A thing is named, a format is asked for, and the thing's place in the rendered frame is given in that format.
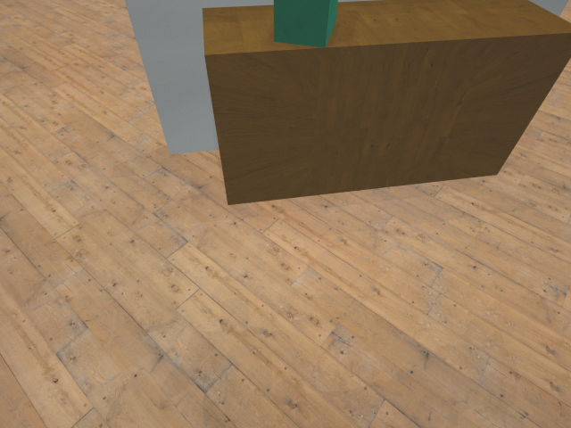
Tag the pedestal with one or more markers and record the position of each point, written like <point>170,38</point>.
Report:
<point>406,92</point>

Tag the carton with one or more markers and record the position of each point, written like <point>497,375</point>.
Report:
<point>304,22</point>

